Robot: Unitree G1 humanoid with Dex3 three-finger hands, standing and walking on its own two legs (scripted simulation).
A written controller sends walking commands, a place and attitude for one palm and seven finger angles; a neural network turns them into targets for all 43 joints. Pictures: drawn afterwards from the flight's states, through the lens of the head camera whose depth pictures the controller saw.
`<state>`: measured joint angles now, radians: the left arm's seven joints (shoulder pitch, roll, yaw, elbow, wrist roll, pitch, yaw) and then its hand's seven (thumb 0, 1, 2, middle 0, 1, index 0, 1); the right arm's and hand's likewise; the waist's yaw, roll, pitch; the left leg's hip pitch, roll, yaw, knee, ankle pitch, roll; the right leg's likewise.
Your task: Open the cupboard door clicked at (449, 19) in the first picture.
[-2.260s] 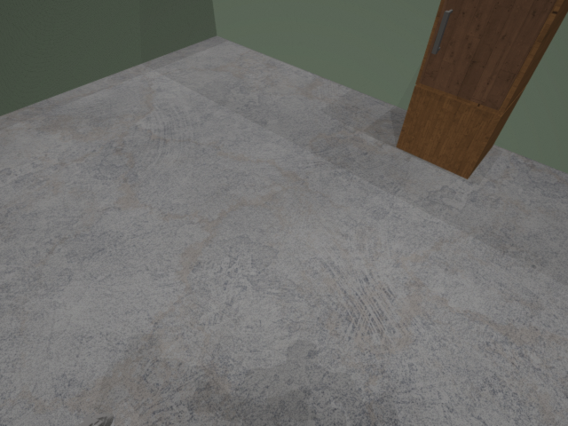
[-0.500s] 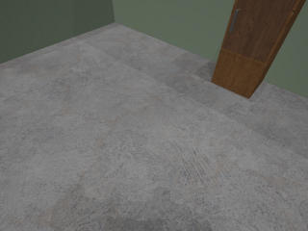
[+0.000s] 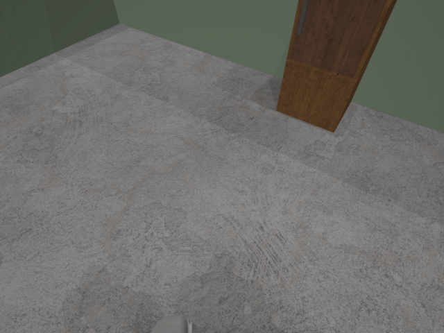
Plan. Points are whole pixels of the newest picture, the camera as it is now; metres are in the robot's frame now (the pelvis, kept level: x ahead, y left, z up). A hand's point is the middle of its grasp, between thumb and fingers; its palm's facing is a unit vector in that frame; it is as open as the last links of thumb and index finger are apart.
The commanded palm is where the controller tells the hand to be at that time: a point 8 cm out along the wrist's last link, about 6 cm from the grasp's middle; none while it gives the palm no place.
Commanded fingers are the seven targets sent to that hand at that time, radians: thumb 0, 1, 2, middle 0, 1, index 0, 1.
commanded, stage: walk to a spot facing it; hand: left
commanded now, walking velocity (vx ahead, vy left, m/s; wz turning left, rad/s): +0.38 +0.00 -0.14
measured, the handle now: (304, 16) +1.62 -0.32 -0.09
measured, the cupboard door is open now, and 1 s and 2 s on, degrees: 0 0 0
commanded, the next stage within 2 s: turn to face it in 1.58 s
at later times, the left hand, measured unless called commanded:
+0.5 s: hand (130, 259) +0.29 +0.25 -0.16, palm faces -0.03 -0.99 -0.15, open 7.4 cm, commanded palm none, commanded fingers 0.00 0.90 0.90 -0.20 -0.30 -0.20 -0.30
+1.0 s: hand (189, 172) +0.57 +0.15 -0.16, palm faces -0.12 -0.97 -0.20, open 7.1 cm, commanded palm none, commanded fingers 0.00 0.90 0.90 -0.20 -0.30 -0.20 -0.30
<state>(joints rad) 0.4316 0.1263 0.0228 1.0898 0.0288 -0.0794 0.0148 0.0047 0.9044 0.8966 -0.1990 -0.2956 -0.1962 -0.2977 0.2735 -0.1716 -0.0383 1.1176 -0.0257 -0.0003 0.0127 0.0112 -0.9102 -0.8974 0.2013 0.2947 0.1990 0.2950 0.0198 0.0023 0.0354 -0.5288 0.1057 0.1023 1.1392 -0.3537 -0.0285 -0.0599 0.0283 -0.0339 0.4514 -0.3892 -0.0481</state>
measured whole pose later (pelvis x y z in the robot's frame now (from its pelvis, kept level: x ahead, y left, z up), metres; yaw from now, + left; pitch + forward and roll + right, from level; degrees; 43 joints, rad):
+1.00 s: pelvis +0.44 -0.02 +0.00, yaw -10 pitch -1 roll -1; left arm 0.17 0.15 0.08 1.02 0.01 -0.09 0.02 -0.03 0.95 0.90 -0.20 -0.30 -0.20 -0.30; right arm 0.41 -0.11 -0.05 1.16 -0.03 -0.02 -0.01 0.01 -0.91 -0.90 0.20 0.29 0.20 0.29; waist -0.04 0.03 0.05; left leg -0.45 0.15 0.07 1.21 -0.35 -0.01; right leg -0.24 0.00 -0.18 0.51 -0.26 -0.06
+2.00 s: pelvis +0.83 -0.09 +0.00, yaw -23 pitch -1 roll +0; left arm 0.14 0.15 0.05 0.99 0.02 -0.03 0.01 0.00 0.91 0.90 -0.20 -0.30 -0.20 -0.30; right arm 0.23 -0.18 -0.05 1.04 -0.03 0.01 -0.02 0.01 -0.91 -0.90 0.20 0.29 0.20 0.29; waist -0.04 0.05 0.07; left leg -0.47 0.13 0.08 1.12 -0.40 -0.07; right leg -0.33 0.00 -0.14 0.53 -0.20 -0.08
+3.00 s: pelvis +1.08 -0.22 +0.00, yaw -28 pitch -1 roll -1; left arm 0.27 0.15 0.03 1.12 0.01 -0.01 0.03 0.01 0.92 0.90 -0.20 -0.30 -0.20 -0.30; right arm 0.18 -0.17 -0.03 1.07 -0.02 -0.03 -0.02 0.01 -0.94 -0.90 0.20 0.29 0.20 0.29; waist 0.03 -0.03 0.04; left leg -0.30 0.07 0.15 0.57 -0.24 0.02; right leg -0.13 -0.06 -0.15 0.53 -0.36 0.02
